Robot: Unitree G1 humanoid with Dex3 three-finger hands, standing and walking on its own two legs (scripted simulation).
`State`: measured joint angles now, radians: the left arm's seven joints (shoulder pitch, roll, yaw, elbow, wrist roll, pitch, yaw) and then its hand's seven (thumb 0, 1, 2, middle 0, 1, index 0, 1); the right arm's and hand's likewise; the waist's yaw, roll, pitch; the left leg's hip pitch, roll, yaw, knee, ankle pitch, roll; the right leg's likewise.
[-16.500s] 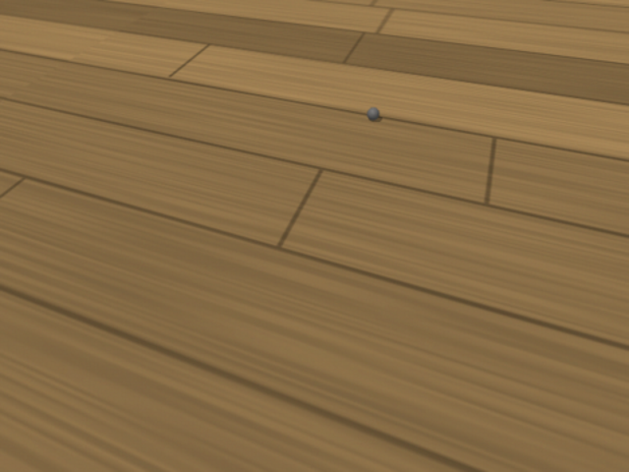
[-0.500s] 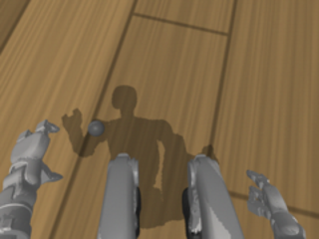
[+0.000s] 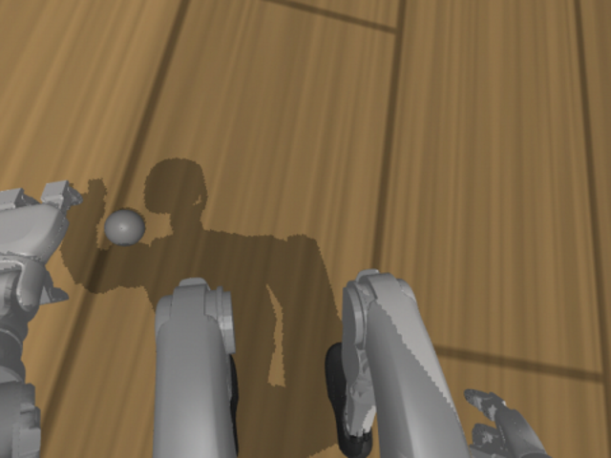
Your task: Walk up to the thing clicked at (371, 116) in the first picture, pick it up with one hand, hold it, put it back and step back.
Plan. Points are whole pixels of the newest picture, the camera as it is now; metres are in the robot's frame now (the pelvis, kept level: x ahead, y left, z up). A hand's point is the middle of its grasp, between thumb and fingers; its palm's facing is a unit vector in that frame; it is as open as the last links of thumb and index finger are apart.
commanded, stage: rise first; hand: left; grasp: from above
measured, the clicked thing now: (124, 227) +0.46 +0.31 -0.34
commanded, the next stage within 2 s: approach in 0.94 s
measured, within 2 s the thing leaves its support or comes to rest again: neither
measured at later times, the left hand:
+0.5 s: hand (73, 241) +0.40 +0.34 -0.20, palm faces -0.45 -0.09 -0.89, open 14.1 cm
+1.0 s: hand (85, 235) +0.41 +0.33 -0.22, palm faces -0.45 -0.11 -0.89, open 14.1 cm
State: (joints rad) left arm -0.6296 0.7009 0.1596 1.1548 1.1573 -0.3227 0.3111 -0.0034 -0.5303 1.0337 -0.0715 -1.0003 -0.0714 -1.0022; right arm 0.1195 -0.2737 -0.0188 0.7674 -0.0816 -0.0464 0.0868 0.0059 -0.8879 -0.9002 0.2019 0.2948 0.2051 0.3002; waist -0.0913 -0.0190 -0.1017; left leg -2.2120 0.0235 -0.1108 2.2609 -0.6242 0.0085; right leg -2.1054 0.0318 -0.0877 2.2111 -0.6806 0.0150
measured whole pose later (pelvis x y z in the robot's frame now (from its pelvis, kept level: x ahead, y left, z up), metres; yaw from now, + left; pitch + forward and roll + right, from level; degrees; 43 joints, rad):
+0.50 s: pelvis +0.01 +0.00 -0.03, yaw -2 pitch +32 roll -8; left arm -0.76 0.76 0.17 1.34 1.26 -0.33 0.40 0.00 -0.53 1.00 -0.08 -1.00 -0.09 -1.00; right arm 0.08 -0.26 0.02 0.78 -0.15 -0.04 0.12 0.00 -0.90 -0.90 0.20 0.29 0.21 0.30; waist -0.13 -0.04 -0.06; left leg -2.30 0.03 -0.14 2.38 -0.65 0.00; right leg -2.20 0.05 -0.11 2.32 -0.70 0.01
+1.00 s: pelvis +0.01 +0.00 -0.05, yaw -3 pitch +32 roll -8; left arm -0.78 0.78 0.18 1.37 1.26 -0.31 0.42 0.00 -0.53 1.00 -0.07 -1.03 -0.09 -1.02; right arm 0.07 -0.25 0.04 0.78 -0.16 -0.04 0.13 0.00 -0.90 -0.90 0.20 0.29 0.20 0.30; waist -0.15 -0.04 -0.04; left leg -2.32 0.04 -0.15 2.43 -0.68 0.00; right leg -2.21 0.06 -0.12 2.36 -0.71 0.02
